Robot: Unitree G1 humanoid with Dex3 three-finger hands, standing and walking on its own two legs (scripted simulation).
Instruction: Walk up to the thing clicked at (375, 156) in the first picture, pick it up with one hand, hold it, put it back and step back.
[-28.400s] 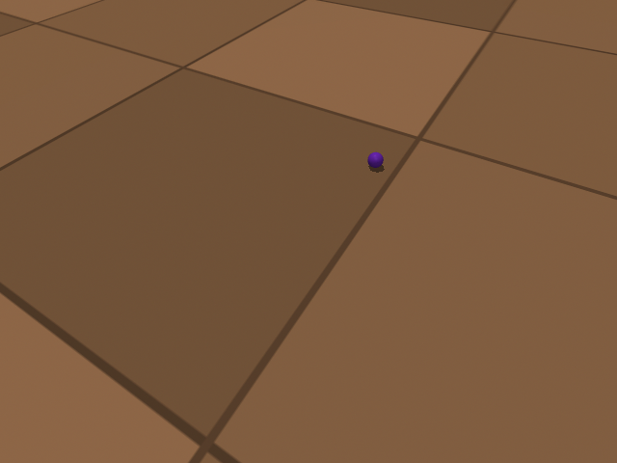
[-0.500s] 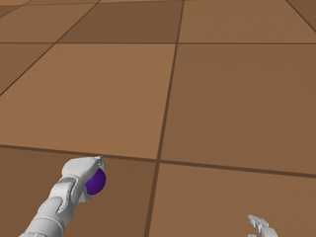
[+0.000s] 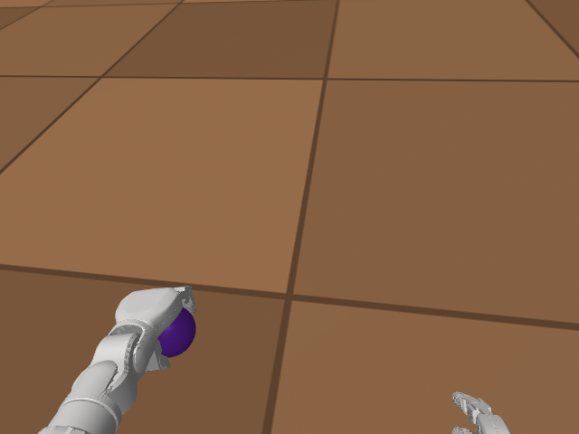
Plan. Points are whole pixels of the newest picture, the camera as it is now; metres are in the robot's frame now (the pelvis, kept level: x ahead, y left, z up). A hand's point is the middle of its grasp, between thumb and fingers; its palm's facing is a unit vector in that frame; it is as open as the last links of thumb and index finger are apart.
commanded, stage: hold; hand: left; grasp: from above
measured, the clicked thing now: (169, 330) +0.31 +0.21 -0.05
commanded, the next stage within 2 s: crouch in 0.20 s
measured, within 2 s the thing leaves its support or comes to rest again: neither
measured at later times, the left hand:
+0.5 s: hand (160, 344) +0.28 +0.22 -0.05, palm faces -0.46 -0.05 -0.89, open 10.5 cm
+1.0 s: hand (197, 357) +0.35 +0.23 -0.28, palm faces -0.41 +0.06 -0.91, open 10.4 cm
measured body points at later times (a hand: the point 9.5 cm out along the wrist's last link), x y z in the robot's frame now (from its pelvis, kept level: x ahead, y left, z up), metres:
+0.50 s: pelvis +0.00 +0.00 +0.00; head +0.01 -0.02 +0.45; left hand +0.30 +0.22 +0.00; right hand +0.15 -0.25 -0.11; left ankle +0.00 +0.11 -0.74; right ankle +0.01 -0.11 -0.74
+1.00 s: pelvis -0.06 +0.01 -0.17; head +0.09 +0.02 +0.25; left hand +0.37 +0.23 -0.23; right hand -0.01 -0.28 -0.29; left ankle +0.00 +0.11 -0.74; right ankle +0.01 -0.11 -0.74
